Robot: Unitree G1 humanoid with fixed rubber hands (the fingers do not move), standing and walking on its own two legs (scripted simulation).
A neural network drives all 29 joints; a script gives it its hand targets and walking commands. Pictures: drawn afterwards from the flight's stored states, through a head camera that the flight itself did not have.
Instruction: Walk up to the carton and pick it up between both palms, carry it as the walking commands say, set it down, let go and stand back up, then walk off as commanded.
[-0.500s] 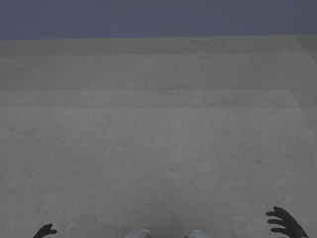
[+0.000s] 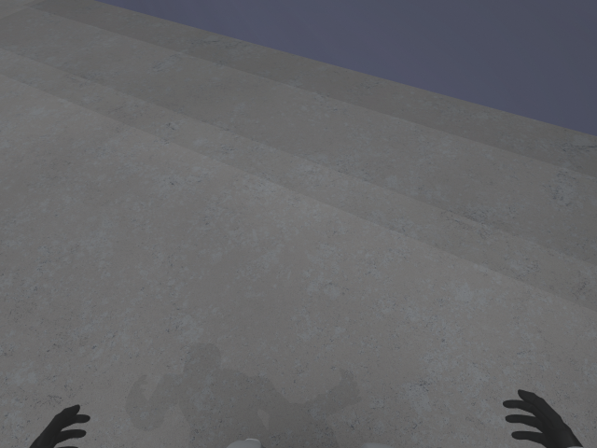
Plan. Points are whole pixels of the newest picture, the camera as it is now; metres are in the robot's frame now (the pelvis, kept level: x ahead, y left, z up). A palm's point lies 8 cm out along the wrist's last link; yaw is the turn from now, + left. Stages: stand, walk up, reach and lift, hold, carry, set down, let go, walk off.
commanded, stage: walk up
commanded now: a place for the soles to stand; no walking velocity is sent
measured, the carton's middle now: out of the picture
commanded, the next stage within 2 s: none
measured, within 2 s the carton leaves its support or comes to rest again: neither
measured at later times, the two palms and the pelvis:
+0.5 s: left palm out of the picture +0.10 +0.49 -0.06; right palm (348, 252) +0.43 -0.08 -0.08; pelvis +0.17 +0.14 +0.01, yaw +26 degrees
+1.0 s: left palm out of the picture +0.07 +0.63 -0.10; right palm (165, 155) +0.68 +0.29 -0.06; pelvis +0.31 +0.36 -0.01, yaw +47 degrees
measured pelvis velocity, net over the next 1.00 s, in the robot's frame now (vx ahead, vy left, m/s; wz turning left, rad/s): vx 0.31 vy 0.36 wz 0.82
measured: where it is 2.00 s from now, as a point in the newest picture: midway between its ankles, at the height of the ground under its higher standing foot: (25, 335)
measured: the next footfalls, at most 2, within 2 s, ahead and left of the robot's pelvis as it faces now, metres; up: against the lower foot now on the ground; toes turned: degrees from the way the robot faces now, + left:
left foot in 0.26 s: +0.17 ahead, +0.25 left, +0.00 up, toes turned +20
right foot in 0.54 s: +0.38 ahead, +0.09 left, +0.00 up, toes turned +21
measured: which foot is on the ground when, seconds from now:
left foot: down 0.00-0.00, up 0.02-0.24, down 0.26-0.54, up 0.56-0.86, down 0.88-1.00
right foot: down 0.00-0.28, up 0.30-0.52, down 0.54-0.90, up 0.92-1.00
